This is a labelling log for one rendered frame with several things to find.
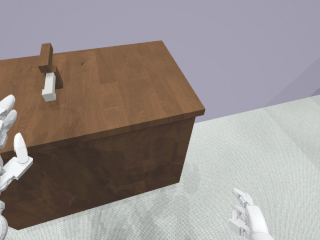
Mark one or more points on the tap lever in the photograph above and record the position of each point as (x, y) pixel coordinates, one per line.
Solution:
(48, 92)

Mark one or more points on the right robot hand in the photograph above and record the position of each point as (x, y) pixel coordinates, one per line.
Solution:
(251, 219)

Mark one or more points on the left robot hand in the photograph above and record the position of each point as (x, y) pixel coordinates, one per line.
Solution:
(17, 166)

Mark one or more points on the counter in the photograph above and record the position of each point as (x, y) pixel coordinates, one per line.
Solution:
(120, 126)

